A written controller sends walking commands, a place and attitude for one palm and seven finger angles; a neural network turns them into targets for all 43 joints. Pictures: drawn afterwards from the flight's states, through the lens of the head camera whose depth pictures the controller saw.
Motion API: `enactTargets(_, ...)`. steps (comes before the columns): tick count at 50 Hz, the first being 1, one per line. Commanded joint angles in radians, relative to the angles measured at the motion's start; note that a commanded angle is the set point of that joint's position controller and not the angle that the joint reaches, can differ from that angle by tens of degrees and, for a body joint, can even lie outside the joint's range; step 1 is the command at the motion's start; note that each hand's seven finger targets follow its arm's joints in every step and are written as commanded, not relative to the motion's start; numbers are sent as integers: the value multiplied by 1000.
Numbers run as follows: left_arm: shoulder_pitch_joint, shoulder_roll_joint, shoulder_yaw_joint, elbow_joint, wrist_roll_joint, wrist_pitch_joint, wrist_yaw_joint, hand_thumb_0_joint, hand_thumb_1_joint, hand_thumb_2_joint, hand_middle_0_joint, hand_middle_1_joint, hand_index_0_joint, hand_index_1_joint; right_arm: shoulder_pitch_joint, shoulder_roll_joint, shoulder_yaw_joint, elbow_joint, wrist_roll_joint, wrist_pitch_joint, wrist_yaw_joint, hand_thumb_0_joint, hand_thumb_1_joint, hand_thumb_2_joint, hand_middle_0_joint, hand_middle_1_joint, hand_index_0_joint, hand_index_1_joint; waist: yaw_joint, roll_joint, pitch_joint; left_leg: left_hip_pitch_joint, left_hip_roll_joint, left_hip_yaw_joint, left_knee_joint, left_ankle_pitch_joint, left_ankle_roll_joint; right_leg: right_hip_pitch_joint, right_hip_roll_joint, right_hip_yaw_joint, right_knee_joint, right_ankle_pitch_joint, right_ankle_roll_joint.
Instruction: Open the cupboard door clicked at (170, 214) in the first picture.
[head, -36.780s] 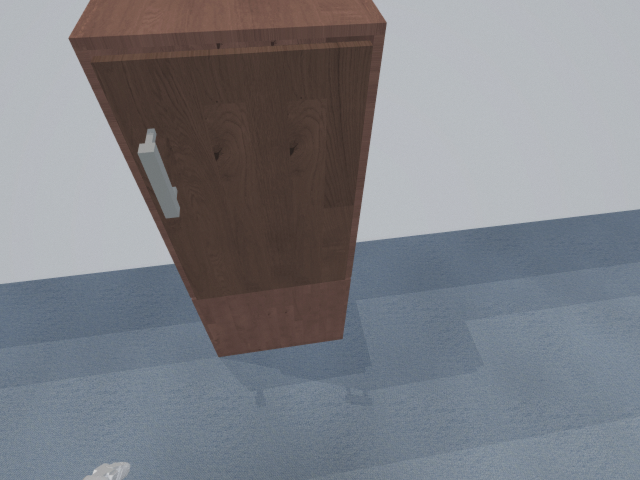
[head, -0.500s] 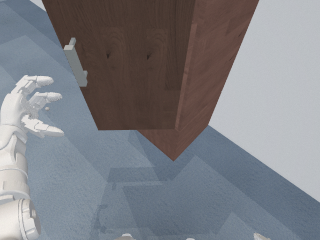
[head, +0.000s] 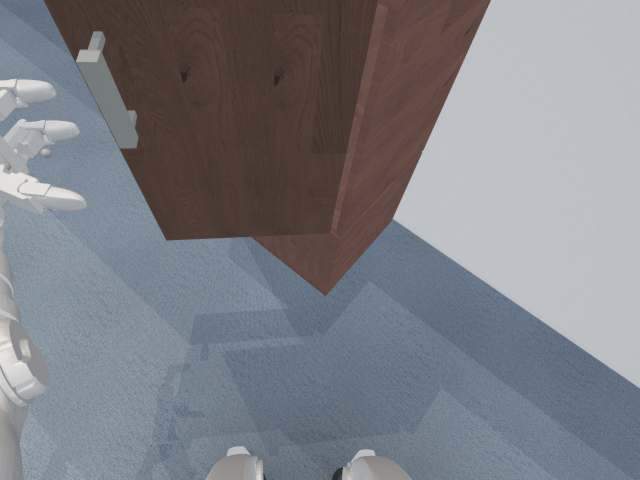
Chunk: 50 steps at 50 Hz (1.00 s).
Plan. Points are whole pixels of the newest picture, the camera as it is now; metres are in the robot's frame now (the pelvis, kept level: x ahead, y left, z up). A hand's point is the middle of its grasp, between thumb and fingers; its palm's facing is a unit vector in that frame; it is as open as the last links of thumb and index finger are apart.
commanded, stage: move the hooked fingers beside the handle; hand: left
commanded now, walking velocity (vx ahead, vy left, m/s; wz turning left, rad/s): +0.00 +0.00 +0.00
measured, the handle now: (114, 93) +0.58 +0.25 +0.10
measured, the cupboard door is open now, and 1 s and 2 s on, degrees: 45 45 45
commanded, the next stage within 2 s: slide the fingers in behind the handle in 1.30 s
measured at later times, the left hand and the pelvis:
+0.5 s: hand (55, 103) +0.54 +0.30 +0.11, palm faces +0.06 -1.00 +0.01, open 14.0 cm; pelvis +0.01 +0.01 -0.01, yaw -1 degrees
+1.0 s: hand (55, 112) +0.53 +0.30 +0.11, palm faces +0.06 -1.00 +0.03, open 14.0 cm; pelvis +0.02 +0.01 -0.01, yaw -1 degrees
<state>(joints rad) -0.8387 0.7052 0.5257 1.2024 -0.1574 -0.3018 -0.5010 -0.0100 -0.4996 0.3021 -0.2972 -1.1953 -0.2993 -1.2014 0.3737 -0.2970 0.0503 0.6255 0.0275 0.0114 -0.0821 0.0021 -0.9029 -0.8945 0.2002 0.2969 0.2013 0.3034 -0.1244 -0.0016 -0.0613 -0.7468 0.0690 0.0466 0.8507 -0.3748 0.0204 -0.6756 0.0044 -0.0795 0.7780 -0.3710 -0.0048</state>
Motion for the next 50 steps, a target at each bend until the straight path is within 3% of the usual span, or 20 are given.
enactTargets(1, -430, 367, 46, -196, -17, -63, -4, 0, -500, 300, -300, -1200, -300, -1200, 155, -192, -71, -63, -5, -3, -12, 0, -900, -900, 200, 300, 200, 300, -8, 157, -423, 357, -36, -84, -63, 395, 16, 69, 46, 42, -59, 318, -12)
enactTargets(6, -520, 371, 12, -150, 5, -53, -5, 0, -500, 300, -300, -1200, -300, -1200, 179, -202, -67, -54, -8, 16, -15, 0, -900, -900, 200, 300, 200, 300, -43, 177, -401, 351, -29, -100, -55, 352, 13, -7, 50, 36, -58, 251, -13)
enactTargets(8, -550, 381, 8, -134, 16, -47, -4, 0, -500, 300, -300, -1200, -300, -1200, 196, -204, -66, -46, -11, 21, -15, 0, -900, -900, 200, 300, 200, 300, -53, 192, -426, 369, -25, -108, -48, 366, 10, -30, 49, 33, -57, 246, -10)
enactTargets(10, -563, 436, 40, -114, 24, -38, -3, 0, -500, 300, -300, -1200, -300, -1200, 211, -210, -64, -42, -13, 28, -16, 0, -900, -900, 200, 300, 200, 300, -54, 177, -441, 346, -23, -106, -38, 367, 14, -18, 50, 37, -54, 255, -8)
enactTargets(13, -600, 439, 26, -128, 39, -39, -2, 0, -500, 300, -300, -1200, -300, -1200, 227, -207, -63, -40, -18, 38, -14, 0, -900, -900, 200, 300, 200, 300, -59, 233, -477, 385, -19, -112, -23, 429, 7, -44, 52, 33, -45, 277, -9)
enactTargets(15, -569, 491, 66, -83, 48, -25, 2, 0, -500, 300, -300, -1200, -300, -1200, 237, -210, -59, -47, -19, 47, -11, 0, -900, -900, 200, 300, 200, 300, -52, 211, -471, 342, -20, -104, -14, 422, 11, -21, 54, 36, -44, 290, -7)
enactTargets(17, -601, 517, 65, -60, 57, -15, -1, 0, -500, 300, -300, -1200, -300, -1200, 245, -211, -53, -51, -19, 56, -14, 0, -900, -900, 200, 300, 200, 300, -65, 189, -461, 310, -21, -104, -8, 427, 15, -16, 57, 36, -39, 306, -3)
enactTargets(18, -618, 509, 45, -47, 66, -8, -1, 0, -500, 300, -300, -1200, -300, -1200, 243, -209, -48, -55, -17, 59, -12, 0, -900, -900, 200, 300, 200, 300, -70, 216, -437, 293, -23, -98, -6, 397, 16, -33, 56, 37, -43, 284, -2)
enactTargets(23, -688, 542, 42, -48, 85, -13, 2, 0, -500, 300, -300, -1200, -300, -1200, 273, -213, -42, -51, -24, 71, -12, 0, -900, -900, 200, 300, 200, 300, -97, 255, -472, 327, -11, -110, 18, 436, 13, -78, 63, 33, -35, 282, -2)
enactTargets(25, -639, 598, 89, -49, 88, -9, -4, 0, -500, 300, -300, -1200, -300, -1200, 285, -218, -45, -56, -30, 74, -11, 0, -900, -900, 200, 300, 200, 300, -75, 249, -518, 316, -13, -110, 23, 465, 14, -37, 63, 31, -22, 311, -4)
enactTargets(27, -591, 590, 98, -59, 81, -3, -19, 0, -500, 300, -300, -1200, -300, -1200, 294, -215, -49, -62, -31, 77, -4, 0, -900, -900, 200, 300, 200, 300, -59, 280, -559, 360, -10, -111, 30, 547, 5, -38, 66, 24, -13, 356, -6)
enactTargets(28, -564, 581, 98, -45, 81, 7, -23, 0, -500, 300, -300, -1200, -300, -1200, 295, -215, -50, -65, -30, 81, -1, 0, -900, -900, 200, 300, 200, 300, -58, 243, -543, 341, -12, -108, 33, 547, 9, -31, 69, 23, -15, 365, -4)
enactTargets(30, -575, 555, 77, -68, 77, 18, -31, 0, -500, 300, -300, -1200, -300, -1200, 294, -211, -53, -67, -27, 91, 4, 0, -900, -900, 200, 300, 200, 300, -66, 260, -515, 339, -11, -100, 30, 541, 12, -42, 70, 21, -22, 368, 0)
enactTargets(32, -557, 577, 107, -118, 69, 10, -32, 0, -500, 300, -300, -1200, -300, -1200, 301, -215, -58, -72, -30, 95, 8, 0, -900, -900, 200, 300, 200, 300, -49, 283, -556, 384, -8, -111, 30, 607, 5, -43, 74, 16, -15, 382, -6)
enactTargets(38, -590, 500, 80, -188, 50, -10, -13, 0, -500, 300, -300, -1200, -300, -1200, 300, -207, -68, -57, -34, 103, 24, 0, -900, -900, 200, 300, 200, 300, -64, 303, -546, 456, -1, -124, 29, 638, -1, -83, 80, 10, -30, 360, -7)
enactTargets(39, -573, 508, 89, -196, 51, -12, -9, 0, -500, 300, -300, -1200, -300, -1200, 298, -206, -70, -56, -34, 103, 24, 0, -900, -900, 200, 300, 200, 300, -54, 324, -549, 467, -1, -125, 29, 651, -5, -79, 79, 11, -32, 357, -9)
enactTargets(44, -527, 442, 55, -179, 43, -2, 5, 0, -500, 300, -300, -1200, -300, -1200, 279, -199, -69, -60, -31, 108, 30, 0, -900, -900, 200, 300, 200, 300, -51, 292, -511, 456, -4, -124, 19, 639, -3, -69, 78, 7, -40, 356, -9)
enactTargets(45, -537, 418, 35, -161, 42, 3, 8, 0, -500, 300, -300, -1200, -300, -1200, 273, -197, -67, -59, -29, 109, 29, 0, -900, -900, 200, 300, 200, 300, -66, 263, -480, 430, -6, -119, 14, 597, 3, -71, 78, 7, -44, 350, -7)
enactTargets(47, -544, 441, 54, -171, 40, -5, 14, 0, -500, 300, -300, -1200, -300, -1200, 267, -198, -67, -63, -29, 107, 26, 0, -900, -900, 200, 300, 200, 300, -56, 273, -493, 420, -11, -115, 13, 596, 4, -42, 76, 12, -39, 371, -9)
enactTargets(50, -531, 464, 61, -147, 49, -10, 23, 0, -500, 300, -300, -1200, -300, -1200, 252, -199, -63, -73, -25, 102, 24, 0, -900, -900, 200, 300, 200, 300, -56, 234, -465, 362, -19, -105, 8, 520, 10, -17, 73, 17, -37, 363, -7)
